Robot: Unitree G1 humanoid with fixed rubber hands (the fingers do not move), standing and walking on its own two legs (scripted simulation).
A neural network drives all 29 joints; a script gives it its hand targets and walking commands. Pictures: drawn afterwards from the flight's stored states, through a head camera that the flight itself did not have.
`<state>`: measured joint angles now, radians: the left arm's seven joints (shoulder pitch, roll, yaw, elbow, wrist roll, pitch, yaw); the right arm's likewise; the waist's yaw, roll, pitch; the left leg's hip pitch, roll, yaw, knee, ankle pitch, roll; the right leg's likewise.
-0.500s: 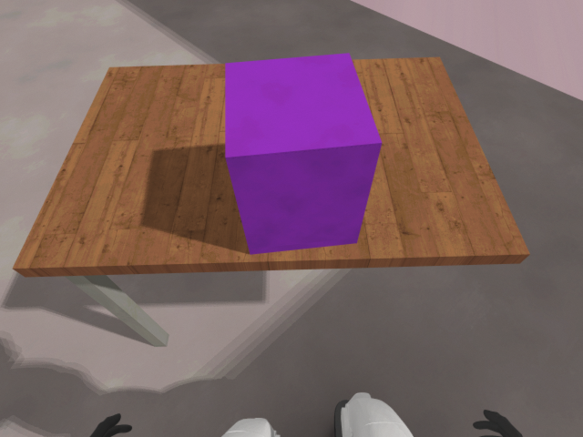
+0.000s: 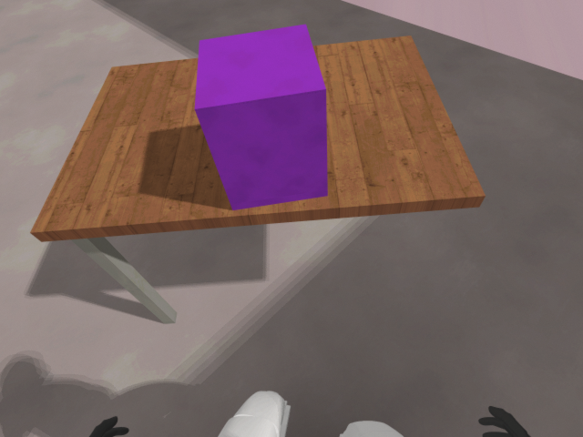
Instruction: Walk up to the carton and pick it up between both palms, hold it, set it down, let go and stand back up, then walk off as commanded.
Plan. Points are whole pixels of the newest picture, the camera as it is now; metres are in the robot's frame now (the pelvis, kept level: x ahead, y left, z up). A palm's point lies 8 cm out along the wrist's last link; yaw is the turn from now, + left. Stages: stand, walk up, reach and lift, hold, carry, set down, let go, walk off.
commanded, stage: walk off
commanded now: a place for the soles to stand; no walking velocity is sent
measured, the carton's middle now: (267, 122) +0.65 +0.08 +0.03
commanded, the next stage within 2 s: stand in 1.34 s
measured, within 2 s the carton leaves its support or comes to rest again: neither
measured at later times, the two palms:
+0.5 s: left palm out of the picture -0.02 +0.35 -0.11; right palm out of the picture -0.02 -0.25 -0.10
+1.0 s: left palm out of the picture -0.12 +0.35 -0.09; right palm out of the picture -0.07 -0.24 -0.10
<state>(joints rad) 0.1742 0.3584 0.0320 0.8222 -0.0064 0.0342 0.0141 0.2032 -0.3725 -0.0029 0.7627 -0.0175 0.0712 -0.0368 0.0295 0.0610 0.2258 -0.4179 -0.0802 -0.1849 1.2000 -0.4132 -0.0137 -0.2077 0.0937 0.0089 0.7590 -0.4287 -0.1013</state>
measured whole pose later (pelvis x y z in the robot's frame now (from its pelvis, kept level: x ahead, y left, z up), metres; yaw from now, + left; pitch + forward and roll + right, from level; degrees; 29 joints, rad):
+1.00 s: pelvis -0.17 +0.04 +0.01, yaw +0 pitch -4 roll -1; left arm 0.26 0.36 0.04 0.85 -0.01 0.00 0.01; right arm 0.22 -0.37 0.00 0.79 -0.01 -0.02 0.00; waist 0.03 0.05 0.16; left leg -0.33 -0.09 -0.16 0.67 -0.24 0.01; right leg -0.16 0.07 0.05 0.68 -0.43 -0.04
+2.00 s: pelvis -0.15 +0.04 +0.01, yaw -1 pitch -3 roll +0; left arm 0.21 0.36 0.04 0.87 -0.01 -0.03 0.01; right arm 0.19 -0.37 0.00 0.80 -0.01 -0.04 -0.01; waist 0.03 0.03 0.11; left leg -0.32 -0.08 -0.15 0.63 -0.25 0.00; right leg -0.19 0.06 0.04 0.64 -0.40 -0.04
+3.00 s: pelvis -0.17 +0.04 +0.01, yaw -1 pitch -4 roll +1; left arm 0.19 0.36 0.04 0.91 -0.01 -0.03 0.01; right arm 0.19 -0.37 0.00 0.81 -0.01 -0.03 0.00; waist 0.03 0.03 0.11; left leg -0.31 -0.08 -0.15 0.58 -0.20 -0.01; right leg -0.20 0.05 0.04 0.64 -0.37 -0.04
